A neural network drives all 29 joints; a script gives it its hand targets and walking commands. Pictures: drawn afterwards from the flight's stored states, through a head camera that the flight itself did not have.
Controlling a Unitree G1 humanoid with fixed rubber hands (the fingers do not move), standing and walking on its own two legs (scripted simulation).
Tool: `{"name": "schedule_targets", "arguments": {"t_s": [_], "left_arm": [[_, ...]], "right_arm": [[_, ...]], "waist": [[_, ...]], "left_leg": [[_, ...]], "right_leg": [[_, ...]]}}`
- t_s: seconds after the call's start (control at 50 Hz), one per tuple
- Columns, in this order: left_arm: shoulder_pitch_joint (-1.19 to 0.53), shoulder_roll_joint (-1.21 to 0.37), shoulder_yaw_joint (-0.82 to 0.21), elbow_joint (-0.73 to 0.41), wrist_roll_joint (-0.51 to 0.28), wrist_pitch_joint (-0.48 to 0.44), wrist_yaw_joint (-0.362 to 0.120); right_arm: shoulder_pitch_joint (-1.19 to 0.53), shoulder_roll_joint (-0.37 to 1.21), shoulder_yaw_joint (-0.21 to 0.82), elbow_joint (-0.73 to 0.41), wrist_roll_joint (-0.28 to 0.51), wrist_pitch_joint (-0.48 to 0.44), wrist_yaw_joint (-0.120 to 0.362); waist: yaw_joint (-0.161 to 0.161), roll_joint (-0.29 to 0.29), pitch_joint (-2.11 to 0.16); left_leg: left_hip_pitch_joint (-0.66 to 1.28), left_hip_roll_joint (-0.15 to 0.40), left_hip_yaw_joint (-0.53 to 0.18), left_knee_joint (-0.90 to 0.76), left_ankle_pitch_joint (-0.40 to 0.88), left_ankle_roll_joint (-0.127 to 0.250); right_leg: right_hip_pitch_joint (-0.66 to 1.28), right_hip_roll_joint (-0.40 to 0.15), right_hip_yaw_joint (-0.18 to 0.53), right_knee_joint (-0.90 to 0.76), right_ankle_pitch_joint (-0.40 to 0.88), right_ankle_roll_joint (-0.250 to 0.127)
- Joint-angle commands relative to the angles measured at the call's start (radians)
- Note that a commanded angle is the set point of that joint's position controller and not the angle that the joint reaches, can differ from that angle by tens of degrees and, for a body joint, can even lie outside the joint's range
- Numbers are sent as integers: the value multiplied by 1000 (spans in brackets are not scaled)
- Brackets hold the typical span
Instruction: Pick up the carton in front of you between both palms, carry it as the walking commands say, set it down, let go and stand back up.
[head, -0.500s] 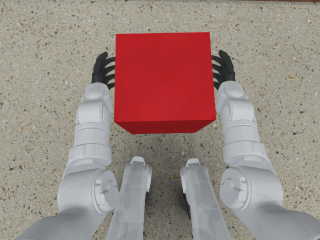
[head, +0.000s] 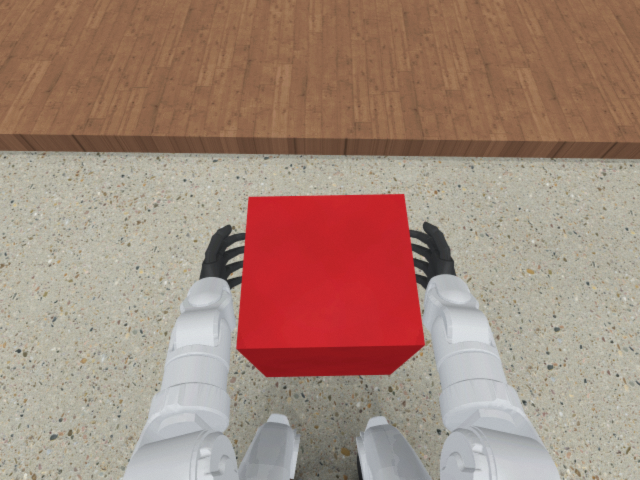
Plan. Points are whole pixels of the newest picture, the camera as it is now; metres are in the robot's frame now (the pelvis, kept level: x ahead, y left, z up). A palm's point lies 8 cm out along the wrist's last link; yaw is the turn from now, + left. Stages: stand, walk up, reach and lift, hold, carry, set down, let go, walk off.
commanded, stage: reach and lift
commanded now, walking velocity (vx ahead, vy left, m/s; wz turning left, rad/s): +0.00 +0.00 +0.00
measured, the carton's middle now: (327, 295) +0.37 +0.01 -0.10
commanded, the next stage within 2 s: hold in 1.46 s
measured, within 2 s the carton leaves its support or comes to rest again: neither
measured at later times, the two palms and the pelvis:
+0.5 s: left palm (188, 268) +0.32 +0.15 +0.10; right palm (490, 267) +0.32 -0.15 +0.10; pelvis +0.03 +0.00 +0.08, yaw +0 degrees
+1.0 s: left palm (184, 264) +0.32 +0.15 +0.11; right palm (493, 263) +0.32 -0.15 +0.11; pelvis +0.02 +0.00 +0.08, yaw +0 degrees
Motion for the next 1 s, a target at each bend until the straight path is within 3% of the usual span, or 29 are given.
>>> {"name": "schedule_targets", "arguments": {"t_s": [0.0,0.16,0.32,0.44,0.58,0.72,0.98], "left_arm": [[-490,-1041,-583,9,-135,-15,-243],[-339,-1032,-633,-52,-146,31,-247],[-230,-1037,-705,-171,-176,137,-252],[-192,-1001,-674,-220,-164,228,-261],[-296,-1011,-609,-194,-139,248,-281],[-351,-1031,-637,-213,-150,248,-285],[-275,-1005,-650,-270,-158,274,-273]], "right_arm": [[-481,1046,589,36,127,-1,248],[-328,1034,637,-23,130,48,262],[-217,1016,701,-149,159,155,283],[-166,986,664,-188,147,251,296],[-280,992,607,-170,128,269,322],[-333,1003,627,-187,134,268,322],[-259,974,642,-246,141,294,315]], "waist": [[4,19,-542],[-1,16,-395],[-9,17,-233],[-14,12,-41],[-7,15,16],[-12,16,-51],[-13,16,-53]], "left_leg": [[466,-60,84,-188,305,29],[681,-45,65,-376,405,29],[890,-32,56,-552,457,22],[930,-26,64,-648,346,28],[927,-19,75,-656,213,35],[964,-20,77,-648,237,30],[1014,-29,74,-678,350,24]], "right_leg": [[393,51,-71,-209,295,-14],[620,34,-52,-395,403,-13],[817,15,-51,-567,451,-11],[880,8,-56,-663,356,-18],[857,1,-65,-672,212,-26],[888,5,-68,-667,236,-26],[952,13,-69,-692,351,-17]]}}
